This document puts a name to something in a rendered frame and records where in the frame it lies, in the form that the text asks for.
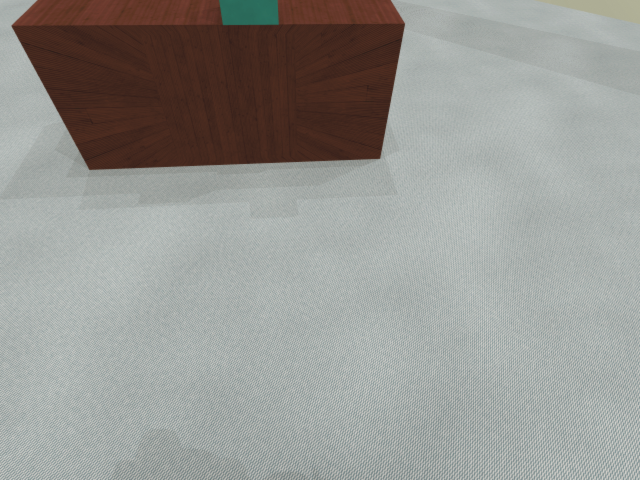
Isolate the pedestal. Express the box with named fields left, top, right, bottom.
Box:
left=11, top=0, right=405, bottom=170

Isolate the carton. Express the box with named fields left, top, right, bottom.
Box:
left=219, top=0, right=279, bottom=25

